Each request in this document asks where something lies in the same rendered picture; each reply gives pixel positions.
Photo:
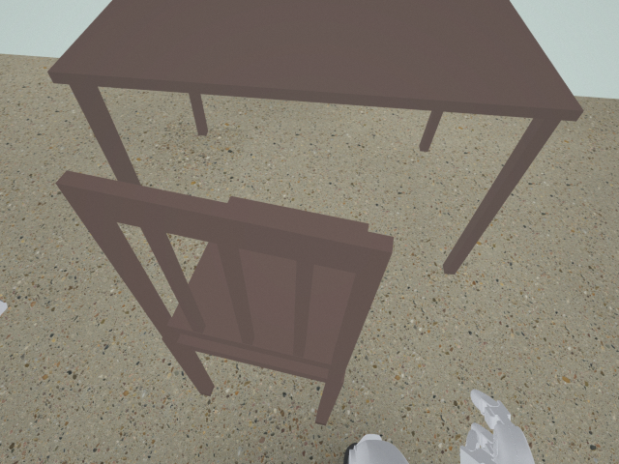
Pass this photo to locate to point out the table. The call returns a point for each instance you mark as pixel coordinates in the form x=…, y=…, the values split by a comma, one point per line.
x=462, y=56

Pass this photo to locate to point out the right robot shin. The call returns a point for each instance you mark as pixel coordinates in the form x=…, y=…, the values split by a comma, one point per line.
x=370, y=437

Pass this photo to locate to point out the robot right hand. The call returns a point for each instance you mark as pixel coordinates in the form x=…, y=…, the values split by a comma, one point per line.
x=507, y=444

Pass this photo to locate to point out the chair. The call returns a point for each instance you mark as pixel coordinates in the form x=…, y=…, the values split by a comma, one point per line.
x=276, y=287

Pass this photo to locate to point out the right robot thigh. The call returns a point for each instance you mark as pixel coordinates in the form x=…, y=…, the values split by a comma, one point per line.
x=376, y=452

